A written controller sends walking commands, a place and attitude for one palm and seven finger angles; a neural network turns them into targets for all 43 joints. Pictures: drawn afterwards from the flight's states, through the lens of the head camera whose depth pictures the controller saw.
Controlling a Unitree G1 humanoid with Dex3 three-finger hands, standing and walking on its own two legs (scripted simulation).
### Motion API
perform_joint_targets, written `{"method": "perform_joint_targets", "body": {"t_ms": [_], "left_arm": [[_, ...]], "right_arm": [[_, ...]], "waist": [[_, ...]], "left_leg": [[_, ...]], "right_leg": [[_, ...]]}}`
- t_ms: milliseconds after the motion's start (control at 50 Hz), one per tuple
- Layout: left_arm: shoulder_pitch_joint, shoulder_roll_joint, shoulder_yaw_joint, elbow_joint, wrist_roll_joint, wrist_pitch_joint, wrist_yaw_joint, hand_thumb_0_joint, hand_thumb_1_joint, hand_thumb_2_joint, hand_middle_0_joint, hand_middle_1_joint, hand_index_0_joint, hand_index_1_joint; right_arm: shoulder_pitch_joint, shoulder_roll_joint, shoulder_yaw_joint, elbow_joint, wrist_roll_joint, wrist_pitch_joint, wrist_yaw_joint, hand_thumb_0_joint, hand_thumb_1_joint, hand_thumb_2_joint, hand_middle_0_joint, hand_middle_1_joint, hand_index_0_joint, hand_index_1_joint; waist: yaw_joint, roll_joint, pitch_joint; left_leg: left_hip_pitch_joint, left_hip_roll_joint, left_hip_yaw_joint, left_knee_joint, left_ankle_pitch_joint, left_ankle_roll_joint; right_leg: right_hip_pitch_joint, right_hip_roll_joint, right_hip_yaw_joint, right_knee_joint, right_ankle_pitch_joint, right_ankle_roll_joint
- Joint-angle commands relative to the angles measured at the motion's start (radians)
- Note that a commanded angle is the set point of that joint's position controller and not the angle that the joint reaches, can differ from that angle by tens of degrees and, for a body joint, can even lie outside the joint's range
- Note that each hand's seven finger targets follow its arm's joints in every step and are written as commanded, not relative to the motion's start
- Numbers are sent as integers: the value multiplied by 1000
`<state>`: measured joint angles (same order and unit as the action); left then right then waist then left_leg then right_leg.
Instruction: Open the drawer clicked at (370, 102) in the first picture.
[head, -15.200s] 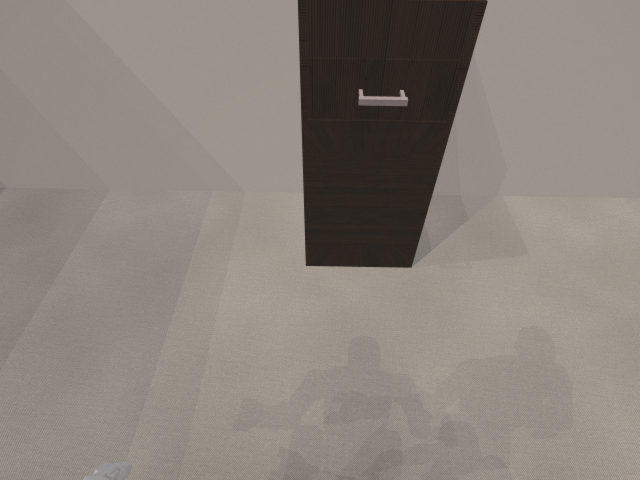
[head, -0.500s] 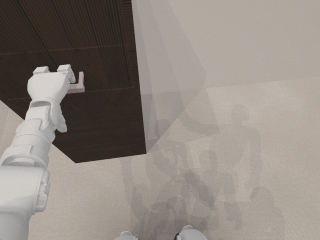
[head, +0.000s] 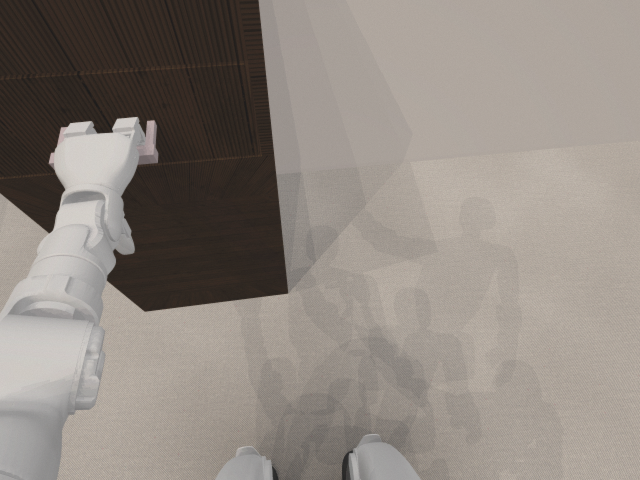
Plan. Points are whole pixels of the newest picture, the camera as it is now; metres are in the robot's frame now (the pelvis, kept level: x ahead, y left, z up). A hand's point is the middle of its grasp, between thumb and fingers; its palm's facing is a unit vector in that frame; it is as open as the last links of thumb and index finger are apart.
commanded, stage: lower the fingers behind the handle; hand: left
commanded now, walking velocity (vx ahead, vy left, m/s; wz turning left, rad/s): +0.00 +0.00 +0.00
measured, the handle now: (107, 145) +0.55 +0.25 +0.04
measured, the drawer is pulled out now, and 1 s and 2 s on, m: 0.00 0.00 0.01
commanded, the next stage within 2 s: close the thumb around the handle in 0.24 s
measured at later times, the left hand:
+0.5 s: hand (110, 191) +0.49 +0.24 +0.01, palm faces -0.06 +0.00 -1.00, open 13.2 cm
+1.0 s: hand (107, 188) +0.50 +0.25 +0.01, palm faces -0.06 +0.00 -1.00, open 5.3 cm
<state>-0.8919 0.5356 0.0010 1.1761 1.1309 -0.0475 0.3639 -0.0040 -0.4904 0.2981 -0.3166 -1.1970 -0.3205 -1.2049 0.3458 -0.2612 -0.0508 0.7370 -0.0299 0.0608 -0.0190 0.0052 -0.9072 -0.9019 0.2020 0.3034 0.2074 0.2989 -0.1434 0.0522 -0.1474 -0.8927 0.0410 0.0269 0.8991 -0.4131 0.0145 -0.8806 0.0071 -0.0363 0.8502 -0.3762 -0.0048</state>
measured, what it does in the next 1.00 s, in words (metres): stands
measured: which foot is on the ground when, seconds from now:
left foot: down 0.00-1.00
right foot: down 0.00-1.00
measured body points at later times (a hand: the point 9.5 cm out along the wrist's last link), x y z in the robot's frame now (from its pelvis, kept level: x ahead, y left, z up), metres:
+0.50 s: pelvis +0.00 +0.00 +0.00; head +0.12 +0.00 +0.44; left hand +0.49 +0.24 +0.07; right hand +0.00 -0.27 -0.13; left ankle -0.01 +0.11 -0.69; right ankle +0.00 -0.12 -0.69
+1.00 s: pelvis +0.00 +0.01 +0.00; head +0.12 +0.01 +0.43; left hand +0.49 +0.25 +0.07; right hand -0.01 -0.26 -0.13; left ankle -0.01 +0.11 -0.69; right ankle +0.00 -0.12 -0.69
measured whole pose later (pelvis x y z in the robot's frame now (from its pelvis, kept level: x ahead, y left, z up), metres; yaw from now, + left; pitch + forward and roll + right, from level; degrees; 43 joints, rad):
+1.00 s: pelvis +0.00 +0.01 +0.00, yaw -1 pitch +23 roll -2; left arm -0.86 0.54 0.01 1.14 1.12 -0.06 0.36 0.00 0.76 0.84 -0.40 -1.33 -0.41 -1.34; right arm 0.36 -0.26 -0.05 0.74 -0.03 0.07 -0.01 0.01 -0.91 -0.90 0.20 0.30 0.21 0.30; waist -0.14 0.05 -0.15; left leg -0.89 0.04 0.03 0.91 -0.43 0.03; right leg -0.87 0.01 -0.03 0.85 -0.38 0.01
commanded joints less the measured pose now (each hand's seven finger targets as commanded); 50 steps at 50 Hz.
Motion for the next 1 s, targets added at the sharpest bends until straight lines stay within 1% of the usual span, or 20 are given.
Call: {"method": "perform_joint_targets", "body": {"t_ms": [0,80,140,180,200,280,300,320,360,400,420,540,600,620,640,700,720,800,820,980], "left_arm": [[-411,232,37,-193,-10,-23,22,0,-500,300,-300,-1200,-300,-1200],[-389,299,95,-213,-14,-37,29,0,-500,300,-300,-1200,-300,-1200],[-371,270,76,-224,-3,-39,42,0,-500,300,-300,-1200,-300,-1200],[-351,260,82,-247,-5,-42,50,0,-500,300,-300,-1200,-300,-1200],[-356,222,50,-233,-6,-37,52,0,-500,300,-300,-1200,-300,-1200],[-393,263,79,-248,-17,-32,57,0,-500,300,-300,-1200,-300,-1200],[-376,298,106,-255,-15,-32,58,0,-500,300,-300,-1200,-300,-1200],[-361,292,98,-235,-14,-25,56,0,-500,300,-300,-1200,-300,-1200],[-353,252,66,-211,-14,-17,52,0,-388,348,-308,-1212,-308,-1212],[-362,254,64,-215,-13,-18,48,0,-276,396,-316,-1224,-316,-1224],[-341,294,96,-214,-17,-16,45,0,-220,420,-320,-1230,-320,-1230],[-349,252,57,-220,-17,-38,27,0,116,564,-344,-1266,-344,-1266],[-348,252,61,-222,-19,-50,26,0,284,636,-356,-1284,-356,-1284],[-350,280,83,-222,-18,-52,27,0,340,660,-360,-1290,-360,-1290],[-353,264,68,-227,-16,-52,29,0,396,684,-364,-1296,-364,-1296],[-371,242,55,-224,-12,-53,39,0,564,756,-376,-1314,-376,-1314],[-368,268,76,-225,-13,-50,41,0,620,780,-380,-1320,-380,-1320],[-377,247,55,-207,-16,-33,43,0,844,876,-396,-1344,-396,-1344],[-384,273,74,-214,-16,-31,43,0,900,900,-400,-1350,-400,-1350],[-379,239,54,-207,-24,-24,23,0,900,900,-400,-1350,-400,-1350]], "right_arm": [[182,-168,-63,-37,-3,-11,-14,0,-900,-900,200,300,200,300],[176,-173,-57,-38,-8,-6,-14,0,-900,-900,200,300,200,300],[174,-169,-60,-43,-7,-8,-12,0,-900,-900,200,300,200,300],[174,-168,-66,-42,-10,-8,-7,0,-900,-900,200,300,200,300],[180,-165,-69,-38,-7,-7,-6,0,-900,-900,200,300,200,300],[180,-173,-69,-29,-7,-7,-6,0,-900,-900,200,300,200,300],[182,-175,-69,-28,-7,-5,-6,0,-900,-900,200,300,200,300],[176,-174,-67,-28,-6,-2,-6,0,-900,-900,200,300,200,300],[173,-170,-65,-29,-2,-1,-5,0,-900,-900,200,300,200,300],[174,-171,-64,-30,-2,-3,-6,0,-900,-900,200,300,200,300],[170,-177,-63,-29,-2,0,-5,0,-900,-900,200,300,200,300],[167,-171,-64,-39,-1,-3,-13,0,-900,-900,200,300,200,300],[173,-170,-65,-39,-2,-4,-12,0,-900,-900,200,300,200,300],[171,-175,-65,-36,-1,-3,-13,0,-900,-900,200,300,200,300],[167,-173,-64,-40,-3,-4,-13,0,-900,-900,200,300,200,300],[177,-171,-67,-36,-4,-5,-9,0,-900,-900,200,300,200,300],[174,-177,-67,-33,-4,-5,-8,0,-900,-900,200,300,200,300],[178,-176,-65,-34,-5,-2,-6,0,-900,-900,200,300,200,300],[180,-179,-64,-31,-4,-1,-7,0,-900,-900,200,300,200,300],[184,-177,-65,-35,-6,0,-6,0,-900,-900,200,300,200,300]], "waist": [[-17,55,-465],[5,49,-467],[6,49,-458],[13,62,-493],[-6,49,-480],[-8,30,-463],[8,44,-496],[7,48,-476],[-1,41,-432],[-3,35,-431],[11,42,-438],[-5,40,-429],[-2,54,-432],[0,32,-426],[2,66,-429],[-10,51,-442],[-2,64,-436],[-14,56,-434],[-7,50,-438],[-11,52,-442]], "left_leg": [[344,-48,-24,-55,402,28],[308,-49,-20,-51,420,28],[310,-47,-19,-53,423,26],[345,-44,-20,-43,480,24],[348,-43,-22,-42,471,24],[329,-45,-18,-54,431,28],[335,-47,-17,-54,438,27],[336,-48,-16,-56,443,26],[323,-49,-16,-65,414,26],[321,-48,-15,-66,425,28],[325,-48,-14,-67,421,27],[339,-47,-17,-65,413,27],[345,-46,-22,-62,427,25],[339,-43,-26,-61,424,24],[344,-44,-24,-61,427,23],[355,-40,-33,-52,442,21],[356,-39,-33,-52,443,19],[352,-39,-32,-52,440,21],[349,-39,-34,-54,440,20],[371,-35,-37,-57,453,20]], "right_leg": [[216,44,9,-81,326,-21],[247,43,13,-65,361,-24],[240,44,8,-65,357,-22],[243,46,8,-58,386,-25],[229,47,7,-65,380,-21],[251,45,11,-77,370,-20],[266,44,14,-70,377,-20],[260,45,12,-72,380,-22],[245,45,8,-83,352,-22],[254,45,10,-83,367,-20],[258,45,12,-83,363,-22],[235,46,10,-87,344,-21],[225,46,7,-81,342,-23],[219,46,4,-77,335,-23],[210,47,4,-76,331,-24],[191,48,-2,-70,326,-24],[186,48,-1,-67,323,-25],[184,48,-2,-71,322,-22],[191,48,-3,-68,323,-24],[189,52,-6,-77,318,-25]]}}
